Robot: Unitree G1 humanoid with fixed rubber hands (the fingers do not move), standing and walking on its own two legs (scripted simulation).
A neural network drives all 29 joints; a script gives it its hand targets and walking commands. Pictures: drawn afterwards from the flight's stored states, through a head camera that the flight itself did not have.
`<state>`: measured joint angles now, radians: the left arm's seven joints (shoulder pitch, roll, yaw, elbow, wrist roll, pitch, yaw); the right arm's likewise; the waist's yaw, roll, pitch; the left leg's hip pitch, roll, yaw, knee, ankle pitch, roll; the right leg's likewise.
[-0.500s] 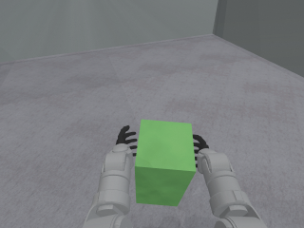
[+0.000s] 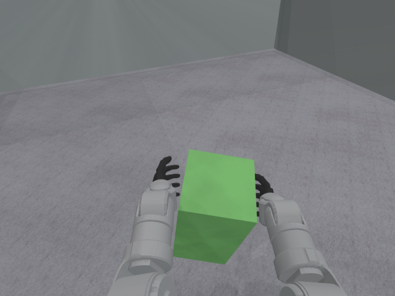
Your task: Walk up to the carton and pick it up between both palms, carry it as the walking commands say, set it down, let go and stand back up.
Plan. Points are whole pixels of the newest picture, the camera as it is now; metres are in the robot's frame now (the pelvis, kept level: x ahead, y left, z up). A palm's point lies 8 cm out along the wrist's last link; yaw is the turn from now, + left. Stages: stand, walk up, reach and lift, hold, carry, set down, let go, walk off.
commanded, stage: reach and lift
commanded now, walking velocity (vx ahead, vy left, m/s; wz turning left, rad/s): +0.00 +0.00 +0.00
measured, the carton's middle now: (208, 213) +0.33 +0.02 +0.00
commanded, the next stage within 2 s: hold in 0.16 s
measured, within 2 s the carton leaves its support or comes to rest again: neither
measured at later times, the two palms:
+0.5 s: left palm (160, 201) +0.31 +0.12 +0.08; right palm (268, 213) +0.29 -0.11 +0.05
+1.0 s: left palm (165, 189) +0.33 +0.11 +0.09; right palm (269, 207) +0.31 -0.12 +0.05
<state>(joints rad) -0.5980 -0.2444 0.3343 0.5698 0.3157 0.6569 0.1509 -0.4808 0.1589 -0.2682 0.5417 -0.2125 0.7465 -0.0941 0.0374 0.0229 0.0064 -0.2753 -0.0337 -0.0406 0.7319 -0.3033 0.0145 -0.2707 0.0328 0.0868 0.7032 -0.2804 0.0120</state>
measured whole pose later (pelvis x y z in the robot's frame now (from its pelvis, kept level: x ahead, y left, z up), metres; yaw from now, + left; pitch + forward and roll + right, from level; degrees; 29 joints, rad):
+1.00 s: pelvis +0.01 -0.01 +0.00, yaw +0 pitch -10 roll +0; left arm -0.54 -0.24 0.29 0.53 0.32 0.68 0.11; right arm -0.40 0.19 -0.24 0.45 -0.21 0.77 -0.12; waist 0.04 0.02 0.03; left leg -0.22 -0.03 -0.04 0.70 -0.31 0.01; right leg -0.22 0.03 0.09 0.69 -0.29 0.02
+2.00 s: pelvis -0.01 -0.04 +0.01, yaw -1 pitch +0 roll +0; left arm -0.48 -0.23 0.22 0.12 0.09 0.77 0.15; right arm -0.38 0.19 -0.14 0.01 -0.11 0.93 -0.23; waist 0.03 0.05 0.10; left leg -0.41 0.04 -0.05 0.62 -0.20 -0.03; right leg -0.34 0.07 0.04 0.65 -0.30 -0.03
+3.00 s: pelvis -0.02 -0.15 +0.01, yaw +2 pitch +3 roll -1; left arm -0.37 -0.19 0.14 -0.16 0.02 1.09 0.26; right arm -0.36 0.18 -0.05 -0.17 -0.04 1.12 -0.25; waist 0.01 0.03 0.01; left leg -0.39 0.18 0.01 0.66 -0.31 -0.12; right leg -0.40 0.04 -0.11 0.61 -0.25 -0.06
